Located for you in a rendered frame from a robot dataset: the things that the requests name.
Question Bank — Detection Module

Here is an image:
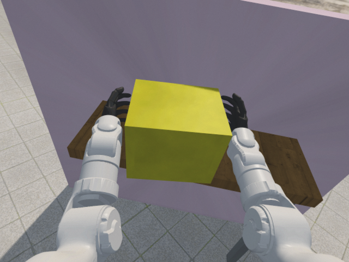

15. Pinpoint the robot left upper arm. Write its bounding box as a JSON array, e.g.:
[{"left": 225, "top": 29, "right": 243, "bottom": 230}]
[{"left": 26, "top": 205, "right": 123, "bottom": 262}]

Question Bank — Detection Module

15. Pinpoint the robot right upper arm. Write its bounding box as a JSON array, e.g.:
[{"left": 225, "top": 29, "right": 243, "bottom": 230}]
[{"left": 242, "top": 204, "right": 344, "bottom": 262}]

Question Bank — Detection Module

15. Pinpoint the robot right hand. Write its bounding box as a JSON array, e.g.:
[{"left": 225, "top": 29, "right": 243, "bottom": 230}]
[{"left": 221, "top": 93, "right": 248, "bottom": 132}]

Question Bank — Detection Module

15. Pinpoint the carton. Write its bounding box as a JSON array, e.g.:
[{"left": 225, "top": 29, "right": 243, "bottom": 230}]
[{"left": 124, "top": 79, "right": 232, "bottom": 184}]

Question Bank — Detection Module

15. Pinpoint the right robot forearm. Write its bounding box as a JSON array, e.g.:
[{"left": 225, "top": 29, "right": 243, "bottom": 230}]
[{"left": 227, "top": 128, "right": 312, "bottom": 241}]

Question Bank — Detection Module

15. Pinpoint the table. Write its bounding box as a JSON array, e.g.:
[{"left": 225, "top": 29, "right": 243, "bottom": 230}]
[{"left": 67, "top": 100, "right": 323, "bottom": 262}]

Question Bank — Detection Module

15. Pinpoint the robot left hand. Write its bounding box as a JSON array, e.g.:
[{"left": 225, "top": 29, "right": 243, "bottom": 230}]
[{"left": 102, "top": 87, "right": 131, "bottom": 122}]

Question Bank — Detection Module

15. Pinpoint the left robot forearm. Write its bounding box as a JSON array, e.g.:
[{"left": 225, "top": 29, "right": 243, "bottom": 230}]
[{"left": 56, "top": 115, "right": 123, "bottom": 242}]

